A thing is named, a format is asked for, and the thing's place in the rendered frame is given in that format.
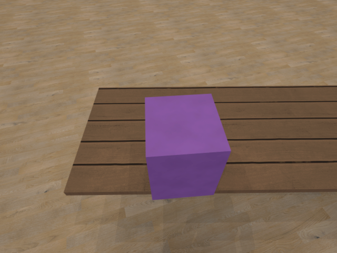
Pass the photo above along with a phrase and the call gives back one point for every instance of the carton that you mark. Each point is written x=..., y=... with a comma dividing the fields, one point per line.
x=186, y=146

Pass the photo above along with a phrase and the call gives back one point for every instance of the table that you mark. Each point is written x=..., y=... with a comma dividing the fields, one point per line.
x=282, y=139

